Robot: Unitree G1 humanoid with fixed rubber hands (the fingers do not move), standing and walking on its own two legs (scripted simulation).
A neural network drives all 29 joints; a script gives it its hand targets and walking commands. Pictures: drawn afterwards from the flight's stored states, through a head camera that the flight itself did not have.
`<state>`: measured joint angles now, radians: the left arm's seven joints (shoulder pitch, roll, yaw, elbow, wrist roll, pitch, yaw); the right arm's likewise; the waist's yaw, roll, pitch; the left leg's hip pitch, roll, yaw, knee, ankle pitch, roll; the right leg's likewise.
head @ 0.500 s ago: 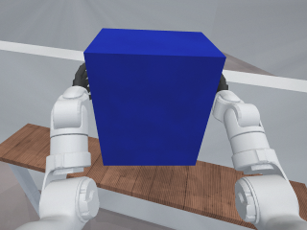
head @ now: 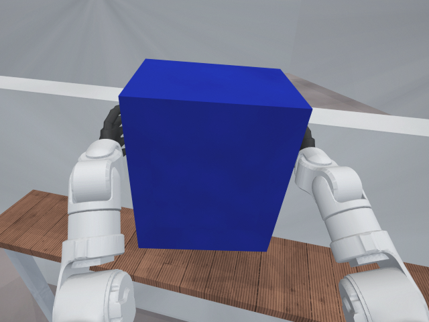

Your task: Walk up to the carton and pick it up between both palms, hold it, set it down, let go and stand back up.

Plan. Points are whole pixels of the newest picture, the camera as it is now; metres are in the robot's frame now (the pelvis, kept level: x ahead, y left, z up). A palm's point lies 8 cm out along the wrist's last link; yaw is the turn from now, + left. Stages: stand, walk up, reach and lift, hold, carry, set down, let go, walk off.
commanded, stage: hold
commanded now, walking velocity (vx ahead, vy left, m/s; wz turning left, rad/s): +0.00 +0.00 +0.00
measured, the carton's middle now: (208, 159) +0.36 +0.00 +0.22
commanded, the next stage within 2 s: none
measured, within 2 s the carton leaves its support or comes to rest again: neither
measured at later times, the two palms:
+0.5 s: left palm (107, 141) +0.35 +0.18 +0.26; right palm (298, 142) +0.35 -0.16 +0.25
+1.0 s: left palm (102, 150) +0.34 +0.18 +0.25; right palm (295, 149) +0.34 -0.15 +0.24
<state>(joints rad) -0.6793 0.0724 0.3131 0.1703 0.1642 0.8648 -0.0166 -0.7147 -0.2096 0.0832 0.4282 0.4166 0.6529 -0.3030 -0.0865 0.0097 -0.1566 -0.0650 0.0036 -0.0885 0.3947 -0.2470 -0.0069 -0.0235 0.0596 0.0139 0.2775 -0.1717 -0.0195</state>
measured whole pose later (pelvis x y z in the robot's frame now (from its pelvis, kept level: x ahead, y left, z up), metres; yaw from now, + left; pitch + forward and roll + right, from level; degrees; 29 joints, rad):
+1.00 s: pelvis -0.01 +0.01 +0.00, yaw +0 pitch -4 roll -2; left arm -0.70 0.08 0.32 0.18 0.17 0.85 -0.01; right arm -0.76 -0.17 0.01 0.45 0.38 0.67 -0.29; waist -0.08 -0.01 -0.14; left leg -0.09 0.00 -0.09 0.41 -0.24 0.00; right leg -0.03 0.05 0.01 0.27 -0.15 -0.01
